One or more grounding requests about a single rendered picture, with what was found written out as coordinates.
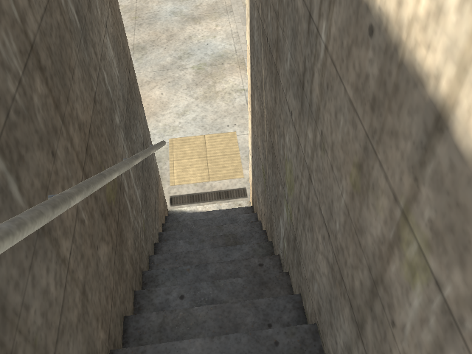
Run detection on stairs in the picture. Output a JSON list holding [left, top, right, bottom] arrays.
[[109, 200, 324, 354]]

